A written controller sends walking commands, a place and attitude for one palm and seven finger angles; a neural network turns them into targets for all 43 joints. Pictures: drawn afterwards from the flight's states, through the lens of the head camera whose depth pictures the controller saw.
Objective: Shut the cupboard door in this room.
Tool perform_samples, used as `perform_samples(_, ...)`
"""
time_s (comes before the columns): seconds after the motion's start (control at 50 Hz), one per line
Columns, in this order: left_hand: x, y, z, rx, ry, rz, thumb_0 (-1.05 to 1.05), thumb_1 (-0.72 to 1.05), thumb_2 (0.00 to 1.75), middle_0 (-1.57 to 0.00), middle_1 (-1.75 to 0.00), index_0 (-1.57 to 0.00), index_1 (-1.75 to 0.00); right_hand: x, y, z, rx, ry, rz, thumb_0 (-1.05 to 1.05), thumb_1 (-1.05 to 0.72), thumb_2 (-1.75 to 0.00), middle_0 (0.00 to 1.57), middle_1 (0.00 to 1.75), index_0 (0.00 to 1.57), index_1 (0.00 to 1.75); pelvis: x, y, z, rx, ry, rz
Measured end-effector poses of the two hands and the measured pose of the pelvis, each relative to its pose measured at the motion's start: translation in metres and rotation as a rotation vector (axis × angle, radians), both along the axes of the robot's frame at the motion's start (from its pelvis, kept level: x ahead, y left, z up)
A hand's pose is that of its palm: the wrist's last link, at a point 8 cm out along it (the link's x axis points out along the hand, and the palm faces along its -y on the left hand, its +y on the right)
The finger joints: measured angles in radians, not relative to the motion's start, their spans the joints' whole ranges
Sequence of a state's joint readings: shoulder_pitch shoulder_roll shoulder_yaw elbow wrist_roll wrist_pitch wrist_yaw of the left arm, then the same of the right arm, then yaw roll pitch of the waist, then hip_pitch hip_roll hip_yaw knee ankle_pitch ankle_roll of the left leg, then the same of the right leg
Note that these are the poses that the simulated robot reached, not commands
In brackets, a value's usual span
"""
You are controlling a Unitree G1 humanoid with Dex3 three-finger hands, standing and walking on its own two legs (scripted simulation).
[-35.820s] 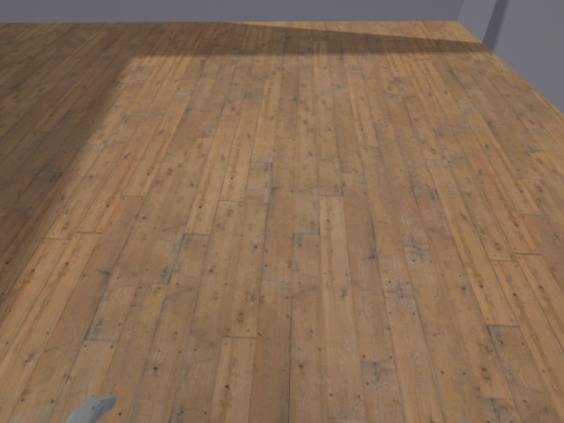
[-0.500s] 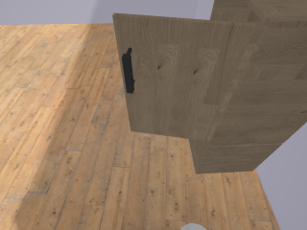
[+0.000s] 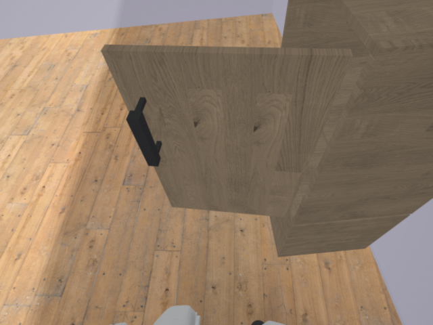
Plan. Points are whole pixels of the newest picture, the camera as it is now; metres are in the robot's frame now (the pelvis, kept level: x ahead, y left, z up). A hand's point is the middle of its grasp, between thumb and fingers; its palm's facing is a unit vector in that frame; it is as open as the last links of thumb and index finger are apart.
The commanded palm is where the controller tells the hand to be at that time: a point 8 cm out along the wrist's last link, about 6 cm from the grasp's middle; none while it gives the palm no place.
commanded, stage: come to a stop and stand still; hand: left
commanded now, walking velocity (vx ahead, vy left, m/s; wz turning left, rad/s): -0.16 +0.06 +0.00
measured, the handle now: (148, 133) +0.46 +0.18 +0.06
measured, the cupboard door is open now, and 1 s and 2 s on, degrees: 78 78 78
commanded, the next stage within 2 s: none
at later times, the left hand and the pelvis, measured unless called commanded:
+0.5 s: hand out of the picture -0.02 +0.27 -0.18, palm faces +0.04 -0.98 -0.17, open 7.4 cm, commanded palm none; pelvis -0.02 +0.07 +0.01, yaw -1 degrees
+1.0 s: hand out of the picture +0.05 +0.15 -0.16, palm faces +0.01 -0.97 -0.22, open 7.2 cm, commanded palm none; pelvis -0.04 -0.02 +0.00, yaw +0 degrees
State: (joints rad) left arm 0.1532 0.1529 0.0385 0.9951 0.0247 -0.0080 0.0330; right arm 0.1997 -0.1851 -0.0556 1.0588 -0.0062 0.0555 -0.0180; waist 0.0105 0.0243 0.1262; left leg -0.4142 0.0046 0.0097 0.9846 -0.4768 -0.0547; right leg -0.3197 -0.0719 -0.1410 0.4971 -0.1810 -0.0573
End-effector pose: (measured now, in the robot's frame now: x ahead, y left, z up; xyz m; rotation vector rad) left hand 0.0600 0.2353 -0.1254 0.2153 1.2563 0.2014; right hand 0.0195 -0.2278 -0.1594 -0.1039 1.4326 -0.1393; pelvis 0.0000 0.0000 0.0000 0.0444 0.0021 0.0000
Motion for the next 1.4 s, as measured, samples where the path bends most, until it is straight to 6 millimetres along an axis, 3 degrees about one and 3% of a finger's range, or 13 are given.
perform_samples(0.2, -0.039, 0.054, -0.021, -0.020, 0.055, 0.037, 0.00, 0.91, 0.90, -0.21, -0.30, -0.20, -0.30, 0.042, 0.028, 0.016, -0.077, -0.165, 0.049, 0.00, -0.92, -0.90, 0.20, 0.30, 0.19, 0.30, -0.017, 0.041, -0.008, -0.035, 0.002, -0.002)
perform_samples(0.26, -0.048, 0.070, -0.035, -0.047, 0.062, 0.052, 0.00, 0.91, 0.90, -0.21, -0.30, -0.20, -0.30, 0.035, 0.045, 0.021, -0.103, -0.197, 0.055, 0.00, -0.92, -0.90, 0.20, 0.30, 0.19, 0.30, -0.021, 0.056, -0.013, -0.050, -0.007, 0.003)
perform_samples(0.32, -0.057, 0.077, -0.032, -0.077, 0.078, 0.064, 0.00, 0.91, 0.90, -0.20, -0.30, -0.20, -0.30, 0.022, 0.063, 0.034, -0.110, -0.176, 0.067, 0.00, -0.91, -0.90, 0.20, 0.30, 0.19, 0.30, -0.020, 0.065, -0.003, -0.065, -0.008, 0.006)
perform_samples(0.46, -0.077, 0.082, -0.026, -0.112, 0.149, 0.060, 0.00, 0.91, 0.90, -0.20, -0.30, -0.20, -0.30, -0.006, 0.072, 0.047, -0.144, -0.129, 0.020, 0.00, -0.93, -0.90, 0.20, 0.30, 0.20, 0.30, -0.019, 0.075, 0.009, -0.080, 0.016, -0.016)
perform_samples(0.56, -0.079, 0.077, -0.026, -0.105, 0.198, 0.027, 0.00, 0.91, 0.90, -0.20, -0.30, -0.20, -0.30, -0.039, 0.069, 0.046, -0.147, -0.075, -0.038, 0.00, -0.92, -0.90, 0.20, 0.30, 0.20, 0.30, -0.022, 0.069, 0.010, -0.079, 0.021, -0.034)
perform_samples(0.64, -0.064, 0.064, -0.024, -0.097, 0.179, -0.012, 0.00, 0.91, 0.90, -0.20, -0.30, -0.20, -0.30, -0.074, 0.061, 0.041, -0.128, -0.004, -0.084, 0.00, -0.91, -0.90, 0.20, 0.30, 0.20, 0.30, -0.027, 0.058, 0.009, -0.074, 0.017, -0.041)
perform_samples(0.74, -0.029, 0.033, -0.017, -0.079, 0.077, -0.061, 0.00, 0.91, 0.90, -0.20, -0.30, -0.20, -0.30, -0.116, 0.045, 0.027, -0.073, 0.091, -0.123, 0.00, -0.91, -0.90, 0.20, 0.30, 0.20, 0.30, -0.035, 0.035, 0.005, -0.054, 0.007, -0.035)
perform_samples(0.82, -0.011, 0.003, -0.011, -0.048, -0.015, -0.085, 0.00, 0.91, 0.90, -0.20, -0.30, -0.20, -0.30, -0.134, 0.026, 0.007, -0.019, 0.132, -0.141, 0.00, -0.91, -0.90, 0.20, 0.30, 0.20, 0.30, -0.038, 0.011, -0.004, -0.035, -0.011, -0.033)
perform_samples(0.9, -0.010, -0.022, 0.000, -0.046, -0.055, -0.080, 0.00, 0.91, 0.90, -0.20, -0.30, -0.20, -0.30, -0.126, 0.011, 0.003, 0.011, 0.118, -0.121, 0.00, -0.91, -0.90, 0.20, 0.30, 0.20, 0.30, -0.038, -0.005, 0.001, -0.029, -0.018, -0.020)
perform_samples(1.02, -0.023, -0.036, -0.003, -0.049, -0.066, -0.036, -0.01, 0.93, 0.90, -0.21, -0.30, -0.20, -0.30, -0.095, -0.005, 0.003, 0.005, 0.040, -0.074, 0.00, -0.91, -0.90, 0.20, 0.30, 0.19, 0.30, -0.041, -0.021, 0.000, -0.041, -0.026, -0.005)
perform_samples(1.14, -0.056, -0.036, -0.017, -0.058, 0.012, 0.023, -0.02, 0.95, 0.90, -0.21, -0.30, -0.20, -0.30, -0.068, -0.012, 0.008, -0.017, -0.009, -0.029, 0.00, -0.92, -0.90, 0.20, 0.30, 0.19, 0.30, -0.040, -0.030, -0.002, -0.046, -0.028, 0.000)
perform_samples(1.3, -0.109, -0.046, -0.016, -0.082, 0.164, 0.055, 0.00, 0.93, 0.90, -0.20, -0.30, -0.20, -0.30, -0.057, -0.021, 0.013, -0.036, -0.008, -0.005, 0.01, -0.93, -0.90, 0.20, 0.30, 0.19, 0.30, -0.035, -0.031, 0.003, -0.042, -0.025, -0.006)
perform_samples(1.4, -0.127, -0.054, -0.015, -0.103, 0.222, 0.066, 0.00, 0.92, 0.90, -0.20, -0.30, -0.20, -0.30, -0.054, -0.017, 0.013, -0.031, 0.000, 0.001, 0.00, -0.92, -0.90, 0.20, 0.30, 0.19, 0.30, -0.031, -0.029, 0.004, -0.041, -0.022, -0.007)
